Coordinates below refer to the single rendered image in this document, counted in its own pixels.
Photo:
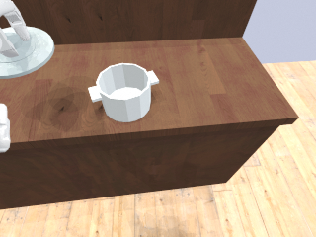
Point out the robot left hand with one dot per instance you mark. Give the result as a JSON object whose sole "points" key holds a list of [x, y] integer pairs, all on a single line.
{"points": [[13, 15]]}

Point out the lid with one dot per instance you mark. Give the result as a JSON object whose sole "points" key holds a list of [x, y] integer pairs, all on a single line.
{"points": [[33, 54]]}

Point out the table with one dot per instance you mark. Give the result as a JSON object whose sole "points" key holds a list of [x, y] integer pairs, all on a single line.
{"points": [[213, 108]]}

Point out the pot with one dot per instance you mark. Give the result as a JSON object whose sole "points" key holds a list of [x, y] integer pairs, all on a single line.
{"points": [[125, 91]]}

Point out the robot left upper arm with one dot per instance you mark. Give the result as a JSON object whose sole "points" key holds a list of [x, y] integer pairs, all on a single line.
{"points": [[4, 129]]}

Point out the knob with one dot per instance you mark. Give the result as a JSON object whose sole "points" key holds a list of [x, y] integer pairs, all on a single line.
{"points": [[14, 39]]}

